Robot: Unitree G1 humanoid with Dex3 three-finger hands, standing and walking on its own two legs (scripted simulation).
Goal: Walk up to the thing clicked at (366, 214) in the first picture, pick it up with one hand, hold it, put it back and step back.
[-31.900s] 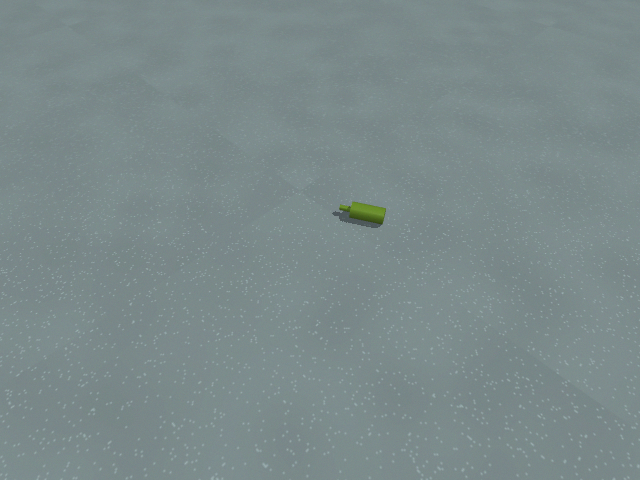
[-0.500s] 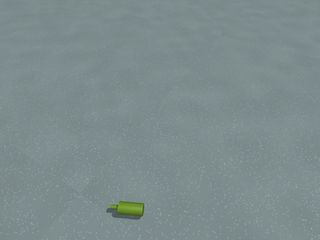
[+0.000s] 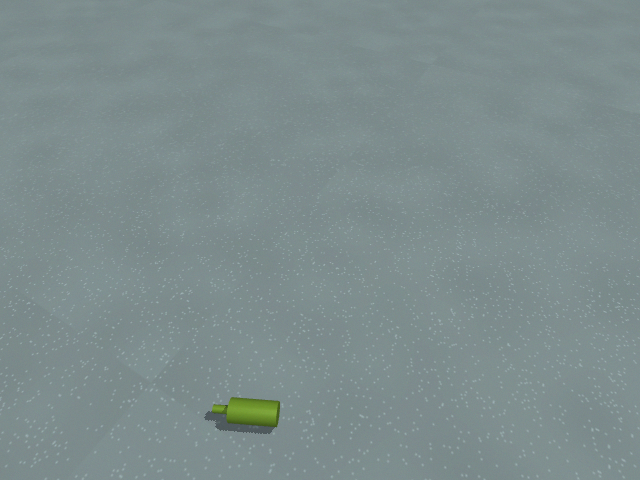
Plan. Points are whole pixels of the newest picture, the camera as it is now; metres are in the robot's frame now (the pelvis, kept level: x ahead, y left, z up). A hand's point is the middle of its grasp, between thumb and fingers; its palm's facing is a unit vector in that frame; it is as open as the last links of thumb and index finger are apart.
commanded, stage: stand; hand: left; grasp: from above
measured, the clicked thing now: (245, 411) +0.44 +0.24 -0.74
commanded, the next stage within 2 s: step back in 1.26 s
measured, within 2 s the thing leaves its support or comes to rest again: neither
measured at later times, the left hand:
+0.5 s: hand out of the picture +0.09 +0.24 -0.16, palm faces +0.02 -0.94 -0.33, open 7.3 cm
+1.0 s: hand out of the picture +0.08 +0.24 -0.16, palm faces +0.00 -0.94 -0.34, open 7.3 cm
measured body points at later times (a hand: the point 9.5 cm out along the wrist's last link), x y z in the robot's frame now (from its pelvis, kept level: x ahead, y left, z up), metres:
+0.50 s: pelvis +0.02 +0.00 +0.00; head +0.02 -0.01 +0.45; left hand +0.09 +0.29 -0.13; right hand +0.10 -0.29 -0.14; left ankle +0.04 +0.13 -0.74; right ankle -0.01 -0.13 -0.74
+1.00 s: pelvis +0.02 -0.01 +0.00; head +0.03 -0.01 +0.45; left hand +0.08 +0.29 -0.13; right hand +0.09 -0.30 -0.14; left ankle +0.04 +0.13 -0.74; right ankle -0.01 -0.13 -0.74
